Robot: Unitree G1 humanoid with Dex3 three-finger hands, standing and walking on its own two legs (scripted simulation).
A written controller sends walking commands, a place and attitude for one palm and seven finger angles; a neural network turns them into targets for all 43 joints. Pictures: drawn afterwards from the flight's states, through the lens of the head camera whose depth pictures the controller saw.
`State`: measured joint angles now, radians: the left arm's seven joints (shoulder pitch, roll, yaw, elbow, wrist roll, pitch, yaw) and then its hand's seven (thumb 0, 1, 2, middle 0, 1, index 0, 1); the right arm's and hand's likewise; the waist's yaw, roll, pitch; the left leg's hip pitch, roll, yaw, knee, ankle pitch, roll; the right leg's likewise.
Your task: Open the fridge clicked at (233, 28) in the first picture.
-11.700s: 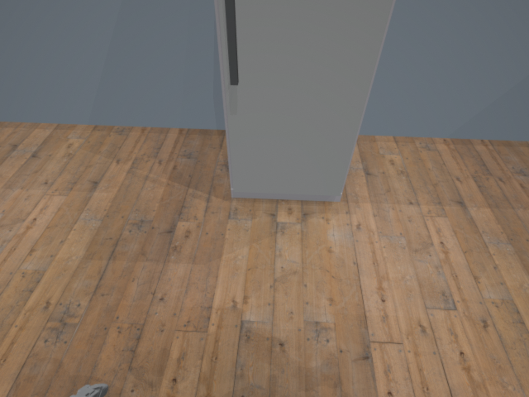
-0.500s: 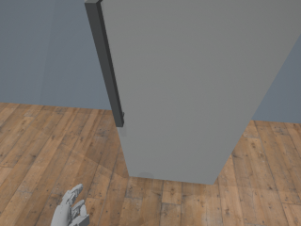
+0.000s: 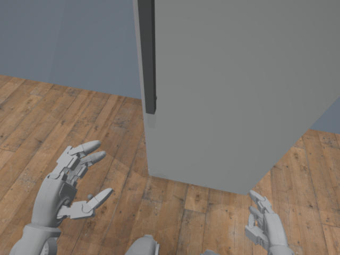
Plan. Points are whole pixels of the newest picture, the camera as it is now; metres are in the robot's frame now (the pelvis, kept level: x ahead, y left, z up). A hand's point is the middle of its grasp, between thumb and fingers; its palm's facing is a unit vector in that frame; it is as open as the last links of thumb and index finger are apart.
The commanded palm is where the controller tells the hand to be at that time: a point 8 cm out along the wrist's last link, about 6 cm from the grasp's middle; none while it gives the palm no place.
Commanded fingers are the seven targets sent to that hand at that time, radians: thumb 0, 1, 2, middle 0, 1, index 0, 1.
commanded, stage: raise the hand to about handle height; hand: left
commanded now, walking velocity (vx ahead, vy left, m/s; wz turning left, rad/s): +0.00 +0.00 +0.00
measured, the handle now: (150, 42) +0.54 +0.12 +0.21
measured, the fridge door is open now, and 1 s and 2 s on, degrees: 0 0 0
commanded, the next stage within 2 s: move the hooked fingers beside the handle in 1.46 s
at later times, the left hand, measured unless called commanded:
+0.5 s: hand (70, 158) +0.26 +0.23 +0.12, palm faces -0.08 -0.99 -0.08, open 12.9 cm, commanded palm +0.24 +0.29 +0.14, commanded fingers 0.00 -0.45 0.32 -0.30 -1.17 -0.30 -1.17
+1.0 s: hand (36, 111) +0.30 +0.28 +0.20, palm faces +0.01 -1.00 -0.09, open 14.0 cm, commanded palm +0.27 +0.32 +0.19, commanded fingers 0.00 -0.50 0.30 -0.30 -1.20 -0.30 -1.20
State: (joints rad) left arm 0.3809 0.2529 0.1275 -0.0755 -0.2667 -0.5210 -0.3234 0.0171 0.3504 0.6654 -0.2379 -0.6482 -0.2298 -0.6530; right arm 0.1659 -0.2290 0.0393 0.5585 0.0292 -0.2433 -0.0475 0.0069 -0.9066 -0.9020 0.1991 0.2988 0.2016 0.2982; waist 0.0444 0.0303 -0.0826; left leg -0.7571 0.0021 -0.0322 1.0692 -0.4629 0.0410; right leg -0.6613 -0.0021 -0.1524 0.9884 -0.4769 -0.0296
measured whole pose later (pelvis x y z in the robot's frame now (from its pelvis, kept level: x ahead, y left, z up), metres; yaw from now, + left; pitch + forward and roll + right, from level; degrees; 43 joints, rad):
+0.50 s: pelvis +0.02 +0.02 +0.04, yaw -2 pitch +5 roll -3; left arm 0.26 0.36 0.26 0.00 -0.32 -0.18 -0.36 0.00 -0.23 0.41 -0.29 -1.02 -0.28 -1.03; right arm 0.26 -0.26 0.04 0.58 0.06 -0.27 -0.09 0.01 -0.91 -0.90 0.20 0.30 0.20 0.30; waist 0.00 0.02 -0.07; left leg -0.51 -0.01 0.03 0.81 -0.39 0.06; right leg -0.44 -0.01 -0.09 0.74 -0.38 0.00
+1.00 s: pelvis +0.02 +0.00 +0.06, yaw -1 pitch +0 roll -2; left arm -0.07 0.48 0.44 0.26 -0.36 -0.04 -0.51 -0.01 -0.50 0.30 -0.31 -1.20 -0.30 -1.20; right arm 0.26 -0.26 0.09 0.61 0.07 -0.24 -0.12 0.01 -0.90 -0.90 0.20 0.30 0.20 0.30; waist 0.04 0.05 -0.03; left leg -0.33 -0.01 0.01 0.62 -0.30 0.04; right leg -0.26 0.00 -0.11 0.56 -0.31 -0.02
